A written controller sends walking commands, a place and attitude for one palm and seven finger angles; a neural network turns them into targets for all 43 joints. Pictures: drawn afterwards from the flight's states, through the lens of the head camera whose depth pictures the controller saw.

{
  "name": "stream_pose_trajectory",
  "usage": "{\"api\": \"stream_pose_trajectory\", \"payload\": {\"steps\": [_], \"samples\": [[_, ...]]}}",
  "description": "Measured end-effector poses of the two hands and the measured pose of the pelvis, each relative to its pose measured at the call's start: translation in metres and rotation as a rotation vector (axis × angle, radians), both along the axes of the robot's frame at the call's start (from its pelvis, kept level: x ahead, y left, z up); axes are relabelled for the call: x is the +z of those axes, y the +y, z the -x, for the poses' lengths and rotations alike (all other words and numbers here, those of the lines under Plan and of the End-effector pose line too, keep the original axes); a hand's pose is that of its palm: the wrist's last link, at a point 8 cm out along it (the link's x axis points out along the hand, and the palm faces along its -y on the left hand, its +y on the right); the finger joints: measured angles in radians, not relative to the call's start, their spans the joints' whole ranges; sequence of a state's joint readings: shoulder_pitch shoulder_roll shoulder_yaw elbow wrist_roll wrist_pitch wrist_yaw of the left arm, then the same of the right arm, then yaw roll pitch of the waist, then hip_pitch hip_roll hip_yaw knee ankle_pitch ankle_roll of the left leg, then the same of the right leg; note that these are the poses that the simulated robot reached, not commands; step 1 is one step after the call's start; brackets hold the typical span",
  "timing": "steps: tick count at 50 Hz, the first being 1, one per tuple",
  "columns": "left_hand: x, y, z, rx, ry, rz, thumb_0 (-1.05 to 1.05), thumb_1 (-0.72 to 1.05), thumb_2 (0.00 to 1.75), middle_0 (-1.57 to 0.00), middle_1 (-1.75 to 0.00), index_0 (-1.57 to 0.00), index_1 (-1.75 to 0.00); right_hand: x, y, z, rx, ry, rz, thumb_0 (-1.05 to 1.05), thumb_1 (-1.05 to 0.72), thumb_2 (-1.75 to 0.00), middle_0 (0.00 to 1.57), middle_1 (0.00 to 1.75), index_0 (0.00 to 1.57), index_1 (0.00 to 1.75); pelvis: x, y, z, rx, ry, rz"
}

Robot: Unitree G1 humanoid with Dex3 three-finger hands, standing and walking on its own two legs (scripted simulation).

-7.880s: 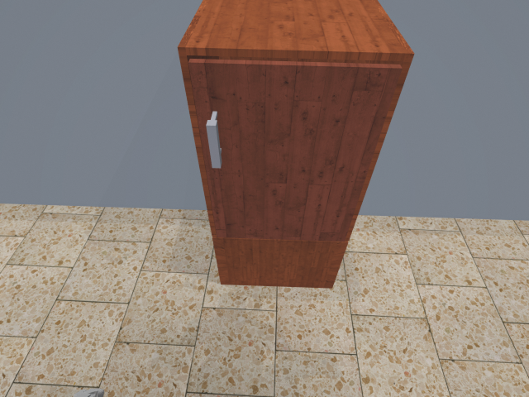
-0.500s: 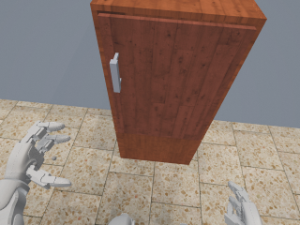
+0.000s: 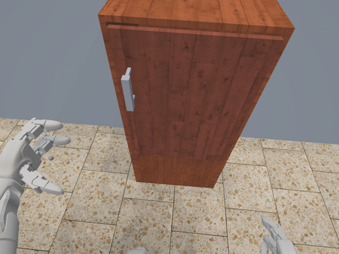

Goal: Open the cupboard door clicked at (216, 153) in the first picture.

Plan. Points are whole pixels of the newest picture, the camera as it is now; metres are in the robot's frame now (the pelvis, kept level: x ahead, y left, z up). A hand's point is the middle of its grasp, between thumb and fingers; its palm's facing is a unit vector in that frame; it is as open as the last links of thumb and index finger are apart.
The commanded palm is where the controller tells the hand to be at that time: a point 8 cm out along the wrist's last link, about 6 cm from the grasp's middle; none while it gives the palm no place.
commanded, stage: raise the hand with hooked fingers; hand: left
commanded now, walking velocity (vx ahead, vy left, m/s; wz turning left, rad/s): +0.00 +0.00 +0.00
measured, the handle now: (129, 89) +0.55 +0.15 +0.06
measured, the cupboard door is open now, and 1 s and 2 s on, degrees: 0 0 0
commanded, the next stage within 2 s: move the hooked fingers beside the handle in 0.36 s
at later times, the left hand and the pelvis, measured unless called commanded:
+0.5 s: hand (61, 161) +0.29 +0.25 +0.08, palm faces +0.01 -1.00 -0.03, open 14.0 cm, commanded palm +0.27 +0.30 +0.08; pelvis +0.00 -0.02 +0.00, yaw +0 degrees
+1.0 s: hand (81, 133) +0.36 +0.24 +0.08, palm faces -0.04 -1.00 -0.01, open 14.0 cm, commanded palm +0.34 +0.29 +0.08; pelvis +0.00 -0.02 +0.00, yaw -1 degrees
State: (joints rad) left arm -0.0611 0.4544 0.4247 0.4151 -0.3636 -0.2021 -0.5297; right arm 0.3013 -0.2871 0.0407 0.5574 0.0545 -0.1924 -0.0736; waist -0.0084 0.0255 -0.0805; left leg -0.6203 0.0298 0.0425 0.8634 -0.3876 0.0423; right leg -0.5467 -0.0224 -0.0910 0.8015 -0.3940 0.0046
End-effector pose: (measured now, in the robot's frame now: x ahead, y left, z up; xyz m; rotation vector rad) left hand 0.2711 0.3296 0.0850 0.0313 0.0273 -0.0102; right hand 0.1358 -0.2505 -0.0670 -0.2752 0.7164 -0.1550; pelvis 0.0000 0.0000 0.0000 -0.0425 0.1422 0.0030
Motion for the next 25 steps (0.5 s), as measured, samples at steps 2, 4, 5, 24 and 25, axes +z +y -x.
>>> {"api": "stream_pose_trajectory", "payload": {"steps": [2, 4, 5, 24, 25], "samples": [[-0.002, -0.004, -0.001, -0.006, 0.007, 0.001, -0.01, -0.5, 0.3, -0.3, -1.2, -0.3, -1.2, 0.0, -0.003, 0.002, -0.007, 0.004, 0.001, 0.01, -0.9, -0.9, 0.2, 0.3, 0.2, 0.3, 0.0, -0.001, -0.001, -0.003, 0.002, -0.002], [-0.004, -0.008, -0.001, -0.007, 0.01, 0.003, -0.01, -0.5, 0.3, -0.3, -1.2, -0.3, -1.2, 0.0, -0.006, 0.003, -0.01, 0.007, 0.002, 0.01, -0.9, -0.9, 0.2, 0.3, 0.2, 0.3, 0.0, -0.003, -0.001, -0.005, 0.003, -0.004], [-0.005, -0.009, 0.0, -0.005, 0.01, 0.004, -0.01, -0.5, 0.3, -0.3, -1.2, -0.3, -1.2, 0.0, -0.008, 0.003, -0.012, 0.009, 0.002, 0.01, -0.9, -0.9, 0.2, 0.3, 0.2, 0.3, 0.0, -0.004, -0.001, -0.005, 0.003, -0.004], [-0.001, -0.024, 0.006, 0.015, -0.012, 0.004, -0.01, -0.5, 0.3, -0.3, -1.2, -0.3, -1.2, -0.004, -0.016, -0.006, -0.007, -0.009, -0.024, 0.01, -0.9, -0.9, 0.2, 0.3, 0.2, 0.3, 0.0, -0.019, 0.0, -0.001, -0.004, -0.013], [-0.001, -0.024, 0.007, 0.016, -0.014, 0.006, -0.01, -0.5, 0.3, -0.3, -1.2, -0.3, -1.2, -0.004, -0.017, -0.006, -0.007, -0.01, -0.024, 0.01, -0.9, -0.9, 0.2, 0.3, 0.2, 0.3, 0.0, -0.02, 0.0, -0.001, -0.003, -0.013]]}}
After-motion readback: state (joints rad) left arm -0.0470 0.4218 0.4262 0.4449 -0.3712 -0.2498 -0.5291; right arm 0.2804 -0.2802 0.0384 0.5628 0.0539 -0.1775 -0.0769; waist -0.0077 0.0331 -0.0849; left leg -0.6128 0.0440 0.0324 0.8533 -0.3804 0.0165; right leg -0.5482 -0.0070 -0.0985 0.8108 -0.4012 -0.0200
